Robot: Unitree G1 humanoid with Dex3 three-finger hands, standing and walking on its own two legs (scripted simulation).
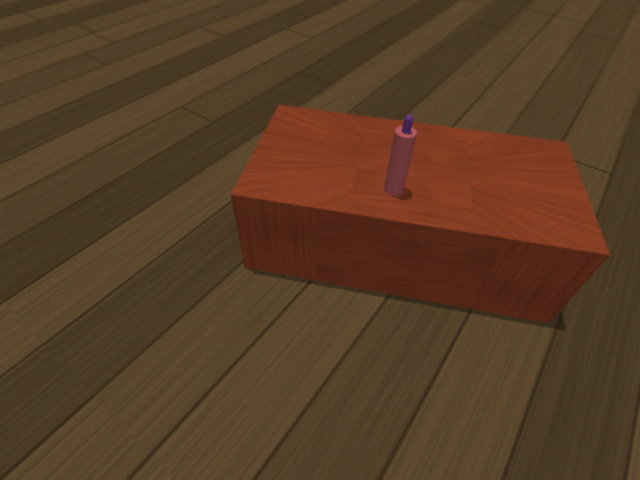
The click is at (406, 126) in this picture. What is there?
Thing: necked bottle
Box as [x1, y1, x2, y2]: [384, 115, 416, 195]
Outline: 411,115 406,115 404,118 403,125 395,129 384,186 384,190 391,195 398,195 402,192 416,135 416,131 411,127
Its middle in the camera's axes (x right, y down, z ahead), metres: +0.26 -0.25 +1.21
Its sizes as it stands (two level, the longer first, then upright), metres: 0.063 0.063 0.278
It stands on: a support 0.39 m high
